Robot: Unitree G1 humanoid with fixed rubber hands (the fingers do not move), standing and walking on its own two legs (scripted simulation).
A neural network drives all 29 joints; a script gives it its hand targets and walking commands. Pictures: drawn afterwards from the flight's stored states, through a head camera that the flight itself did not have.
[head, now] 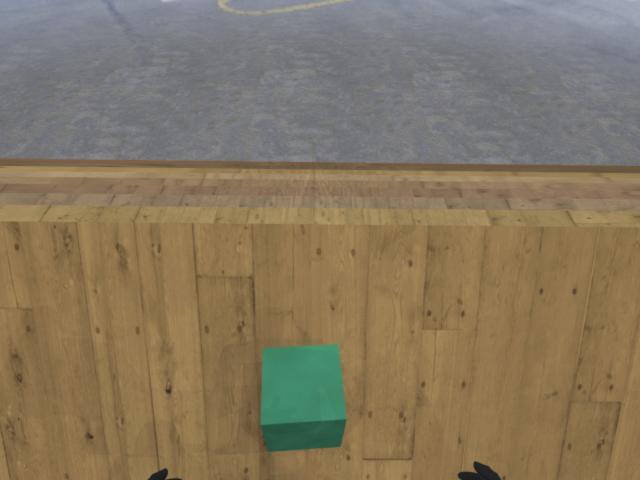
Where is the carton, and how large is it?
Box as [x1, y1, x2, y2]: [260, 344, 346, 451]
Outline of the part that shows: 337,344 263,348 260,424 269,451 340,446 346,417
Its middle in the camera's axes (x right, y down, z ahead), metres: -0.04 +0.45 +1.09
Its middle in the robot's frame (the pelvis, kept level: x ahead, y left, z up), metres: +0.45 +0.03 -0.64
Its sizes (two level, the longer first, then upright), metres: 0.210 0.200 0.250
